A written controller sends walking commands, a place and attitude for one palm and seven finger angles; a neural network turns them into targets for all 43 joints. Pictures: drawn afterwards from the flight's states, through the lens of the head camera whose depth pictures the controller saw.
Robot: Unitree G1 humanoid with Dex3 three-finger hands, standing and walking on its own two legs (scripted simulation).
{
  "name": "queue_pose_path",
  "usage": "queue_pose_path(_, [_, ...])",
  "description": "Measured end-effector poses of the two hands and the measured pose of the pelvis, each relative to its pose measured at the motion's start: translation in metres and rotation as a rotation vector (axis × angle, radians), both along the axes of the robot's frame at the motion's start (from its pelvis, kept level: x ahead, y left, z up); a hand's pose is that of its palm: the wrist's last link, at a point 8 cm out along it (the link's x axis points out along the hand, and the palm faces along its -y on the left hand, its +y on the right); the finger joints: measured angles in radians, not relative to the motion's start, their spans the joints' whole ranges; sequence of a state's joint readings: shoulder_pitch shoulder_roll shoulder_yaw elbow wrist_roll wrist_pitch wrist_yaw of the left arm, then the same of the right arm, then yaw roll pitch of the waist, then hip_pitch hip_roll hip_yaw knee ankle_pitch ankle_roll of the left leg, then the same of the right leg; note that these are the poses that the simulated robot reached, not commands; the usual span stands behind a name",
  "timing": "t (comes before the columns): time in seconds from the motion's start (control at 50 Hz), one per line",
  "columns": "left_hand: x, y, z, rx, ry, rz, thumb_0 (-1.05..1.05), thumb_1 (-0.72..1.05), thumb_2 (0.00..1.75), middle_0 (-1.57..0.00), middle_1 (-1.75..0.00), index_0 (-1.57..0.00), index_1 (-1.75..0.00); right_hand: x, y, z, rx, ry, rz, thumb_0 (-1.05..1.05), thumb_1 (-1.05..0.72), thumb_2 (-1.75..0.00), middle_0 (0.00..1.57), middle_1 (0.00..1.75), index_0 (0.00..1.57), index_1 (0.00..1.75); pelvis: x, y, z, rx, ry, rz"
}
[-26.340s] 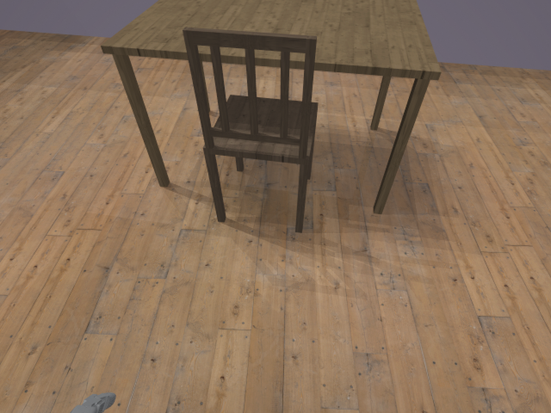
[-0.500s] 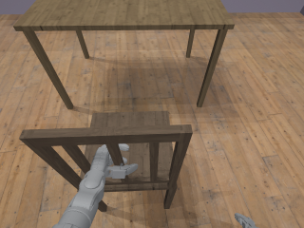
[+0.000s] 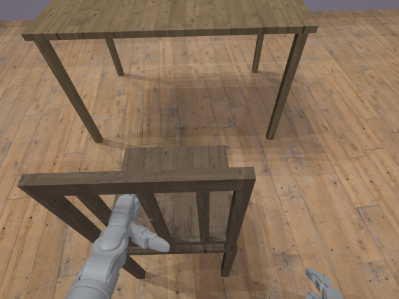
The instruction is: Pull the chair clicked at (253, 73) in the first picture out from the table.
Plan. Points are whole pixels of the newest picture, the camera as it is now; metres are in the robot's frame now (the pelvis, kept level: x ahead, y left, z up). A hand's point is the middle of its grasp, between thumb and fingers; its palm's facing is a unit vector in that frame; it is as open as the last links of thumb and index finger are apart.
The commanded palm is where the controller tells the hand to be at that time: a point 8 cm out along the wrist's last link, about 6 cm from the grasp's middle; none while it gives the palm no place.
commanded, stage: draw the fingers out of the gap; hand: left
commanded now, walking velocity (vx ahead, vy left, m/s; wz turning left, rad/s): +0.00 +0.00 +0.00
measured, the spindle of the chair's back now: (156, 219) +0.30 +0.10 -0.06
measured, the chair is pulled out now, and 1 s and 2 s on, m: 0.61 0.61 0.61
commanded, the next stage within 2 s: draw the hand back to the body in 0.84 s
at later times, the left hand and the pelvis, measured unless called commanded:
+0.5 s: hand (140, 256) +0.22 +0.12 -0.04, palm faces -0.09 -0.99 -0.12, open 17.5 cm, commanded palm +0.20 +0.18 -0.02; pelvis -0.01 +0.00 -0.01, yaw +1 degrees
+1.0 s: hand (136, 293) +0.15 +0.12 -0.04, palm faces -0.05 -0.99 -0.09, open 17.5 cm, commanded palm +0.14 +0.18 -0.01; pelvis -0.01 +0.00 -0.02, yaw +2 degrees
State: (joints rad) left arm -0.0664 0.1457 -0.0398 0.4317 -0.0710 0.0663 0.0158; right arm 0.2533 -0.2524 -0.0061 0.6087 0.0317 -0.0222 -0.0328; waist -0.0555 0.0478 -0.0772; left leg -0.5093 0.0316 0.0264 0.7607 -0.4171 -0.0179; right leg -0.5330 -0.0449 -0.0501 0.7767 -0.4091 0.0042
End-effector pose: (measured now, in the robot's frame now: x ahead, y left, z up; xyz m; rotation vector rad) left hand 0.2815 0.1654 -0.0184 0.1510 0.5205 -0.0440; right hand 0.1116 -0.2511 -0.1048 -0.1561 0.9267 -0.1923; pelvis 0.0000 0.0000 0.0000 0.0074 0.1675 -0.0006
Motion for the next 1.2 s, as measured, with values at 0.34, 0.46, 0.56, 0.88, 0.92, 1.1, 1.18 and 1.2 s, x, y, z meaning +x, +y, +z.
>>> queue_pose_path(0.34, [-0.05,0.011,-0.002,-0.007,0.018,0.002,-0.01,-0.54,0.2,-0.01,0.0,-0.01,0.0,0.022,-0.007,0.011,-0.032,-0.096,0.028,0.02,-0.91,-0.9,0.2,0.3,0.2,0.29,-0.001,-0.005,-0.005,-0.001,-0.005,0.013])
queue_pose_path(0.46, [-0.071,0.014,-0.005,-0.008,0.035,0.0,-0.01,-0.54,0.2,-0.02,0.0,-0.01,0.0,0.03,-0.001,0.013,-0.035,-0.142,0.054,0.02,-0.91,-0.9,0.2,0.3,0.2,0.29,-0.007,-0.004,-0.008,-0.004,-0.009,0.023])
queue_pose_path(0.56, [-0.083,0.012,-0.003,-0.011,0.027,-0.004,-0.01,-0.54,0.2,-0.01,0.0,-0.01,0.0,0.033,0.006,0.014,-0.033,-0.177,0.068,0.02,-0.91,-0.9,0.2,0.3,0.2,0.29,-0.01,-0.002,-0.01,-0.005,-0.009,0.028])
queue_pose_path(0.88, [-0.129,0.01,-0.002,-0.008,0.051,0.017,-0.01,-0.54,0.2,-0.01,0.0,-0.01,0.0,0.036,0.019,0.015,-0.027,-0.231,0.082,0.02,-0.9,-0.9,0.2,0.3,0.2,0.3,-0.013,0.003,-0.018,-0.011,-0.002,0.034])
queue_pose_path(0.92, [-0.134,0.011,-0.002,-0.009,0.055,0.022,-0.01,-0.54,0.2,0.0,0.0,-0.01,0.0,0.038,0.02,0.015,-0.029,-0.234,0.083,0.02,-0.9,-0.9,0.2,0.3,0.2,0.3,-0.013,0.003,-0.019,-0.013,0.0,0.036])
queue_pose_path(1.1, [-0.133,0.017,0.027,-0.139,-0.211,0.101,-0.01,-0.54,0.2,-0.01,0.0,-0.01,0.0,0.045,0.024,0.009,-0.045,-0.26,0.101,0.02,-0.9,-0.9,0.2,0.3,0.2,0.3,-0.016,0.003,-0.029,-0.022,0.027,0.043])
queue_pose_path(1.18, [-0.125,0.031,0.053,-0.115,-0.437,0.101,-0.01,-0.54,0.2,0.0,0.0,-0.01,0.0,0.046,0.027,-0.002,-0.021,-0.249,0.108,0.02,-0.9,-0.9,0.2,0.3,0.2,0.29,-0.017,0.002,-0.036,-0.026,0.045,0.042])
queue_pose_path(1.2, [-0.124,0.033,0.055,-0.105,-0.471,0.089,-0.01,-0.54,0.2,0.0,0.0,-0.01,0.0,0.047,0.028,-0.006,-0.012,-0.245,0.108,0.02,-0.9,-0.9,0.2,0.3,0.2,0.29,-0.018,0.002,-0.038,-0.027,0.049,0.041])
